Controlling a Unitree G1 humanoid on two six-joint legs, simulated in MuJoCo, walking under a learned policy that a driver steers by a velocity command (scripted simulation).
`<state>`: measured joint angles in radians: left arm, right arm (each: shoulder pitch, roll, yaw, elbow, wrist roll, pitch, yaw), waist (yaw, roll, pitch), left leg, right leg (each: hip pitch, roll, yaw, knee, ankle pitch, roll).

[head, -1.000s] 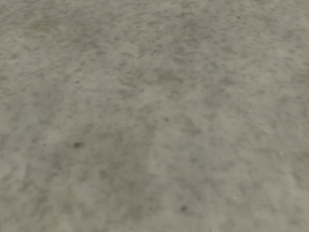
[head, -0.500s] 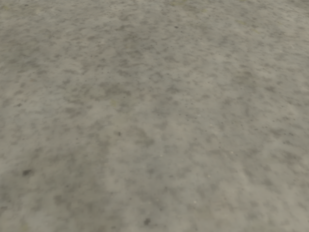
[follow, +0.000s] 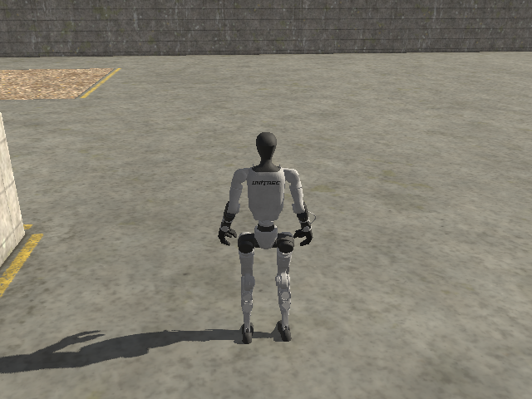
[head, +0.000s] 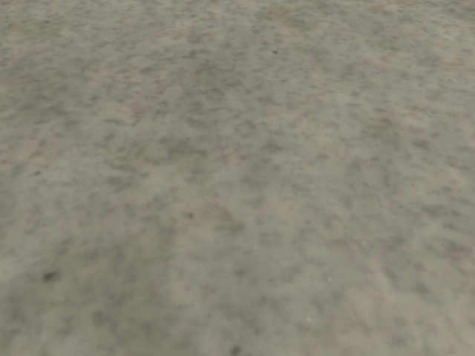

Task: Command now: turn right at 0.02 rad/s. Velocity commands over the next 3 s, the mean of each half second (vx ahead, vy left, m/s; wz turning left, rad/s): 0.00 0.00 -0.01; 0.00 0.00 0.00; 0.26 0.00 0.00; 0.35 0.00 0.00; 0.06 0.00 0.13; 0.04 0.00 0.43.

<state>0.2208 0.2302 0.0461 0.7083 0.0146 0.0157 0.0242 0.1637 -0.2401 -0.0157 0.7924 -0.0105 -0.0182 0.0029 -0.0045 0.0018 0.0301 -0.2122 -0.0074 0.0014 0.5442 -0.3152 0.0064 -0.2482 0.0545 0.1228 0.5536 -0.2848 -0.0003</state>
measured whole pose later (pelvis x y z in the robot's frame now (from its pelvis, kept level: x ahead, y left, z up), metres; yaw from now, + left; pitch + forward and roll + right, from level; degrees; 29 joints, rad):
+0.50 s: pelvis +0.00 +0.01 +0.00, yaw +0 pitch -2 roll +0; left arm 0.23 0.22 0.05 0.83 0.01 0.02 0.05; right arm 0.20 -0.24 -0.01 0.91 -0.01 -0.03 -0.01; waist -0.01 0.00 0.04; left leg -0.19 -0.02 0.01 0.51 -0.30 0.03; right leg -0.22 0.04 0.13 0.51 -0.27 0.02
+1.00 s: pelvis +0.00 +0.03 +0.01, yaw +0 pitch -1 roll +0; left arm 0.22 0.22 0.04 1.04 0.00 0.01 0.06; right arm 0.23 -0.23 0.00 1.01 0.00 -0.02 -0.01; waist -0.01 0.00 0.04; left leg -0.16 -0.04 0.01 0.46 -0.27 0.05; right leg -0.19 0.01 0.13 0.45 -0.24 0.04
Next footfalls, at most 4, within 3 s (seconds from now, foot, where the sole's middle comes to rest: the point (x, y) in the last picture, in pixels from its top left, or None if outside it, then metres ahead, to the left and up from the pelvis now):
1.38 right None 0.13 -0.14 -0.77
1.86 left None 0.49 0.08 -0.77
2.24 right None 0.49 -0.15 -0.77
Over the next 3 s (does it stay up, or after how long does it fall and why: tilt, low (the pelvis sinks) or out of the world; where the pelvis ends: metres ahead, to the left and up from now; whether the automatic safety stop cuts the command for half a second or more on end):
stays up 0.47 0.03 0.01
